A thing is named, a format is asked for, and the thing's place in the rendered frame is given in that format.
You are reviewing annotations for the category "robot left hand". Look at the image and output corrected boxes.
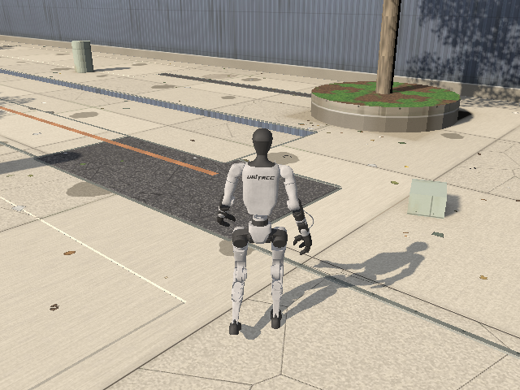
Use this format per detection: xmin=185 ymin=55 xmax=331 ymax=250
xmin=217 ymin=213 xmax=236 ymax=227

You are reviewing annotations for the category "robot right upper arm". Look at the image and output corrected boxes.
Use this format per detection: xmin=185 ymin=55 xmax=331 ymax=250
xmin=278 ymin=164 xmax=300 ymax=210

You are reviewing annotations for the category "humanoid robot head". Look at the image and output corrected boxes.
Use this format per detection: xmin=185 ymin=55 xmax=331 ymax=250
xmin=248 ymin=128 xmax=275 ymax=167

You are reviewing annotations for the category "robot right thigh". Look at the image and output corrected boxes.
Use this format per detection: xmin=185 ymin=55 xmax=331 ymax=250
xmin=271 ymin=227 xmax=288 ymax=280

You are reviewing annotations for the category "robot right forearm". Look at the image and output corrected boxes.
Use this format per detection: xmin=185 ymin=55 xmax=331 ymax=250
xmin=292 ymin=198 xmax=310 ymax=236

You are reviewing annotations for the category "robot left upper arm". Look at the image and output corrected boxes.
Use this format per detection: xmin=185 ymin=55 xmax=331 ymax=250
xmin=222 ymin=162 xmax=245 ymax=206

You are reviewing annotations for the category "robot right hand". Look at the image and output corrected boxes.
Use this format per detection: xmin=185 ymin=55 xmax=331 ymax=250
xmin=293 ymin=234 xmax=312 ymax=255

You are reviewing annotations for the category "robot left forearm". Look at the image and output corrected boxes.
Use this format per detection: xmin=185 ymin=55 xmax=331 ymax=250
xmin=218 ymin=194 xmax=230 ymax=218

